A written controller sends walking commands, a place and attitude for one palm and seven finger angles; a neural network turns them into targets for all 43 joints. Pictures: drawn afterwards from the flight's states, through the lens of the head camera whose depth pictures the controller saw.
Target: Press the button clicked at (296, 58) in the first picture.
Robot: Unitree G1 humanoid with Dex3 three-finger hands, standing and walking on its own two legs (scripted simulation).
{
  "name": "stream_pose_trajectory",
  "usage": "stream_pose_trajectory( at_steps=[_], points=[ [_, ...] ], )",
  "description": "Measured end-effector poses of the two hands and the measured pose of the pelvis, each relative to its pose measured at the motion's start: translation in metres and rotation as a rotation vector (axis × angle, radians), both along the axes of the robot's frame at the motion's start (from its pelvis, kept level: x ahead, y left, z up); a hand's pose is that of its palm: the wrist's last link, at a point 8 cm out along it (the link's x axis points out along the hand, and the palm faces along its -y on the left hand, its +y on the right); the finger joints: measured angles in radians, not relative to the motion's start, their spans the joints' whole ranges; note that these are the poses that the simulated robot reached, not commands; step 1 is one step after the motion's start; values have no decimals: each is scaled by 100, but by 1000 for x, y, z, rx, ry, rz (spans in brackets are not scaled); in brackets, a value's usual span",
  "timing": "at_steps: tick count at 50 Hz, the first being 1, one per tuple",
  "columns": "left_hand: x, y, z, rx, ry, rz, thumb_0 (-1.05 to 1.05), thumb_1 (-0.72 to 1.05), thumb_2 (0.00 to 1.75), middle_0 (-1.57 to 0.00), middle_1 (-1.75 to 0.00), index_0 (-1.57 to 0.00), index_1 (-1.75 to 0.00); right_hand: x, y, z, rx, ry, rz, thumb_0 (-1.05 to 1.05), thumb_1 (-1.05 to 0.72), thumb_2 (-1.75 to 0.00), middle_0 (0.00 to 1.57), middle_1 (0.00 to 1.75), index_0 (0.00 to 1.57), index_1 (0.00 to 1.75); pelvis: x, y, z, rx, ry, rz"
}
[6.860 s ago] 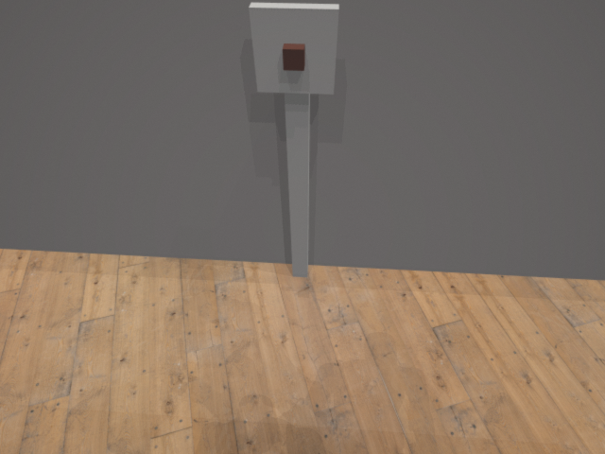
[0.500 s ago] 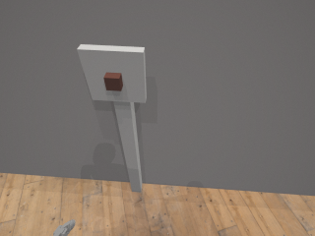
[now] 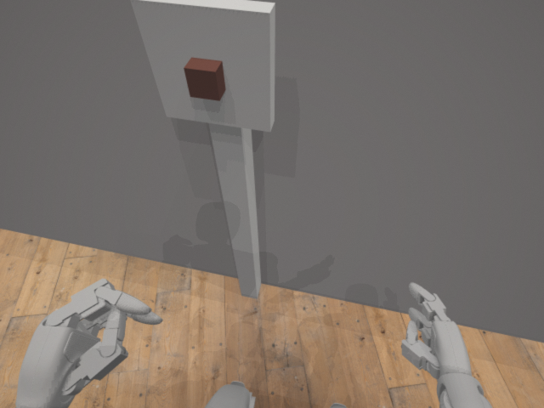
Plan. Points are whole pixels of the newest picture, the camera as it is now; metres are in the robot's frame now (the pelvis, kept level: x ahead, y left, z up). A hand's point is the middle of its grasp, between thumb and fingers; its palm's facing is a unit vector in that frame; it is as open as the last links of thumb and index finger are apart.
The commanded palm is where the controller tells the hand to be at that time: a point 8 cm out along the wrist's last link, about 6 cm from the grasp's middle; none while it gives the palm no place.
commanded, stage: raise the hand and make a fist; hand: left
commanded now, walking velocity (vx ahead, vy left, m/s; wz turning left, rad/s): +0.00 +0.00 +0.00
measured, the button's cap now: (206, 78) +0.50 +0.16 +0.21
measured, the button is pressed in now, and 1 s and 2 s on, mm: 0 0 0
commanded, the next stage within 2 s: aim a knuckle at the button in 1.38 s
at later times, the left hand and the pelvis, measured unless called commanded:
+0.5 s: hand (108, 314) +0.19 +0.20 +0.13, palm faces -0.10 -0.99 -0.08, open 3.1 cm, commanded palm +0.17 +0.27 +0.15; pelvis -0.01 +0.03 +0.03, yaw -2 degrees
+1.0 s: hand (59, 230) +0.24 +0.24 +0.21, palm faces -0.04 -1.00 -0.09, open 3.1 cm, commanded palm +0.21 +0.29 +0.21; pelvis +0.00 +0.03 +0.06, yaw -1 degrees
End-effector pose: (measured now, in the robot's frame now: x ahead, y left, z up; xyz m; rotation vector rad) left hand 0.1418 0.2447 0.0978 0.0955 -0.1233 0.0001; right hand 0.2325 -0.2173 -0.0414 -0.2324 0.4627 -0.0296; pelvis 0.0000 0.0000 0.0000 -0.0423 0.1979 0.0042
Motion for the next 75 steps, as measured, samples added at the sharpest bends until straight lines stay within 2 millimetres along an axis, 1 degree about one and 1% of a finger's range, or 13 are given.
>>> stream_pose_trajectory(
  at_steps=[3,6,8,11,14,16,22,31,40,49,58,66,75],
  points=[
    [28,-16,-6,-10,78,-156,1,90,90,-90,-107,-90,-107,-26,8,-16,63,76,-49,1,-91,-90,20,30,20,30,-4,0,3,11,5,-17],
    [42,-17,-14,-31,235,-204,1,90,90,-98,-115,-98,-116,-57,7,-20,104,147,-132,2,-91,-90,21,30,21,30,-2,2,12,25,-7,-38],
    [43,-8,-9,-43,276,-158,1,90,90,-103,-121,-103,-122,-76,3,-18,108,177,-187,2,-90,-90,21,31,21,30,0,4,18,30,-20,-50],
    [37,9,11,-40,222,-52,2,90,90,-112,-130,-111,-130,-99,-5,-13,84,205,-236,2,-90,-90,21,31,21,30,2,7,25,31,-36,-57],
    [29,20,28,-28,131,2,2,90,90,-118,-138,-118,-138,-112,-13,-9,39,216,-237,2,-90,-90,21,30,20,30,-1,12,27,25,-49,-49],
    [25,20,31,-27,103,-9,2,90,90,-122,-141,-121,-142,-115,-17,-5,13,208,-226,2,-91,-90,21,30,20,30,-4,16,28,19,-55,-43],
    [28,10,20,-33,161,-110,1,90,90,-127,-147,-127,-148,-106,-16,13,-19,116,-220,2,-91,-90,20,30,20,30,-11,25,31,13,-81,-42],
    [43,36,68,-17,6,-24,2,90,90,-130,-150,-130,-150,-76,18,40,29,-9,-142,2,-91,-90,20,30,20,30,-8,32,41,5,-138,-35],
    [56,38,72,-6,131,-78,2,90,90,-130,-150,-130,-150,-62,38,47,44,-16,-69,2,-90,-90,21,31,20,30,-4,36,51,8,-172,-29],
    [76,53,111,-7,16,-37,2,90,90,-130,-150,-130,-150,-63,30,46,27,26,-68,2,-90,-90,21,31,21,30,2,33,58,11,-193,-23],
    [89,41,95,-37,148,-72,1,90,90,-130,-150,-130,-150,-62,13,50,21,29,-115,2,-90,-90,21,31,20,30,7,28,62,20,-194,-37],
    [84,34,109,-24,49,-42,2,90,90,-130,-150,-130,-150,-58,7,52,16,27,-101,2,-91,-90,20,30,20,30,10,21,63,22,-202,-33],
    [83,28,98,-24,126,-48,2,90,90,-130,-150,-130,-150,-57,3,48,34,31,-111,2,-90,-90,21,30,20,30,8,15,63,26,-203,-32]
  ],
)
